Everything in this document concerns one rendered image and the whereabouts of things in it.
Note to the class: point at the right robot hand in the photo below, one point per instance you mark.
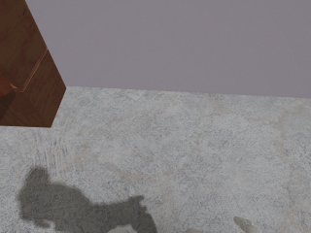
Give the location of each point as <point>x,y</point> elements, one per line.
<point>246,225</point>

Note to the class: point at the cupboard door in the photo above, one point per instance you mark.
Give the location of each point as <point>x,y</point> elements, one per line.
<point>5,86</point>

